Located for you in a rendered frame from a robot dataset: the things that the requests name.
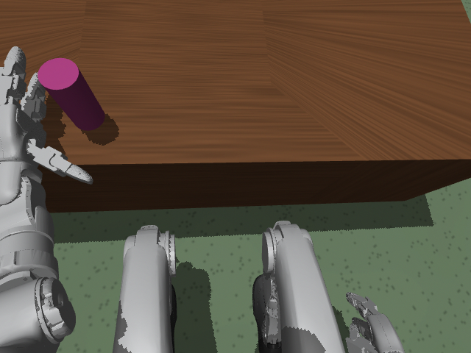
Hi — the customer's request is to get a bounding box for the right robot hand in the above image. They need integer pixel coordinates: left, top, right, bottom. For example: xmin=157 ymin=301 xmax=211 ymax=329
xmin=345 ymin=292 xmax=405 ymax=353

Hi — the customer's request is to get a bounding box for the can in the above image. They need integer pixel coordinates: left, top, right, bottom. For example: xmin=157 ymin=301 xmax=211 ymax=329
xmin=38 ymin=58 xmax=105 ymax=131

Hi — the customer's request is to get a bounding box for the right robot foot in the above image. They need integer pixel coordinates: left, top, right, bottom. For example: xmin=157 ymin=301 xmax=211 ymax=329
xmin=252 ymin=274 xmax=282 ymax=353

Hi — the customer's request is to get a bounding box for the left robot hand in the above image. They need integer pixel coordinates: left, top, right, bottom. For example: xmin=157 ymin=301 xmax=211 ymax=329
xmin=0 ymin=46 xmax=93 ymax=185

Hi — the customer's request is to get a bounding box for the left robot arm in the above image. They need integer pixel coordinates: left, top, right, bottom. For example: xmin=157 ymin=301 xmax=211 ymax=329
xmin=0 ymin=160 xmax=76 ymax=353

